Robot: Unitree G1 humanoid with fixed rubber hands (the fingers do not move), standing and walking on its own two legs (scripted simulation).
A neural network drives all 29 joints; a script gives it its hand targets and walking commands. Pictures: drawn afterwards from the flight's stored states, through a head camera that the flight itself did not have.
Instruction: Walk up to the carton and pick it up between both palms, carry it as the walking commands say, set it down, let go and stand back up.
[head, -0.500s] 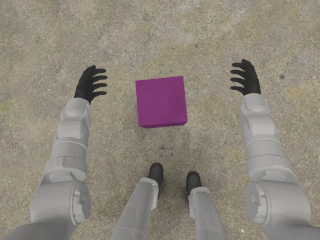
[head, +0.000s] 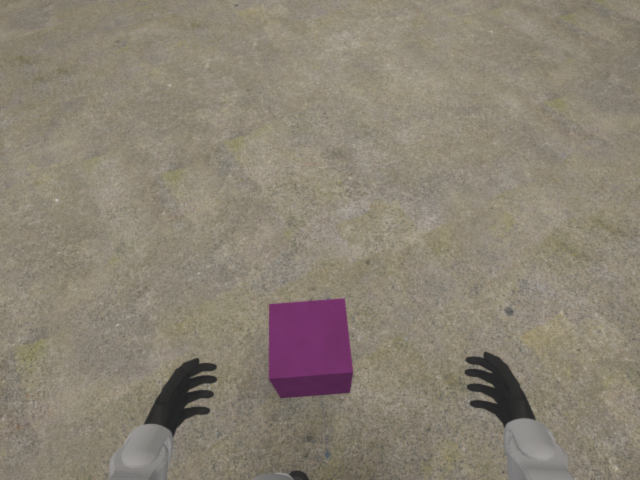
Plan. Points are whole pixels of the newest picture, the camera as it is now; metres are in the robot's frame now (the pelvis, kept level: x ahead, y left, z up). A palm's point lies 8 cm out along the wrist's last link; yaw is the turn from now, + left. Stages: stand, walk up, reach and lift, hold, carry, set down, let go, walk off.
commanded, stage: let go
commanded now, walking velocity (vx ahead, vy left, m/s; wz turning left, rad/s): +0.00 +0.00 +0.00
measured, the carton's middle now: (311, 350) +0.45 +0.09 -0.65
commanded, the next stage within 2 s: stand in 0.60 s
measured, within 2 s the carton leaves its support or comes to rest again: neither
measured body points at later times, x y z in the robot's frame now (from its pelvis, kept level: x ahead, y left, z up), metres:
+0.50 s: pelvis +0.02 +0.01 +0.00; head +0.02 +0.00 +0.45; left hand +0.19 +0.24 -0.07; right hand +0.19 -0.22 -0.08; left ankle +0.01 +0.12 -0.74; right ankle -0.02 -0.10 -0.74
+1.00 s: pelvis +0.02 +0.02 +0.00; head +0.01 +0.04 +0.45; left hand +0.14 +0.31 -0.11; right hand +0.14 -0.28 -0.08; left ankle +0.01 +0.12 -0.74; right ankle -0.02 -0.10 -0.74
